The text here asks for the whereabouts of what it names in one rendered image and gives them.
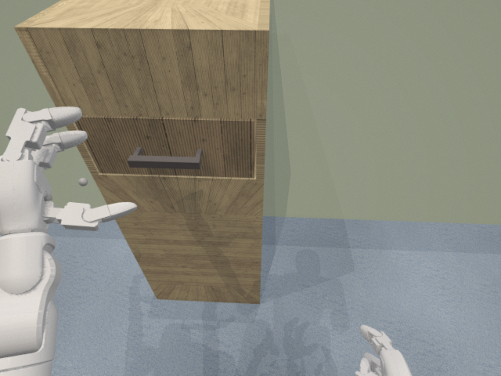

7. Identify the robot right hand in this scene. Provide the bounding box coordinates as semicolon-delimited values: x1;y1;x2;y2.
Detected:
355;325;412;376

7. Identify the drawer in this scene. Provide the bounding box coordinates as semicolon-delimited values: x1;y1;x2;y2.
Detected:
75;115;257;178

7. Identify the robot left hand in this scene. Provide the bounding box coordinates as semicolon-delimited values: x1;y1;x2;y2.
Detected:
0;107;137;236

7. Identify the handle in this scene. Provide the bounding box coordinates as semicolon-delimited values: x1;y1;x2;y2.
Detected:
128;147;203;169

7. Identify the robot left forearm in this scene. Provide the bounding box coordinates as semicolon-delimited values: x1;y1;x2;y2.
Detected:
0;232;62;376

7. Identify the cabinet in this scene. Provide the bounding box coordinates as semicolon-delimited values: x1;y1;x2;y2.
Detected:
14;0;270;304

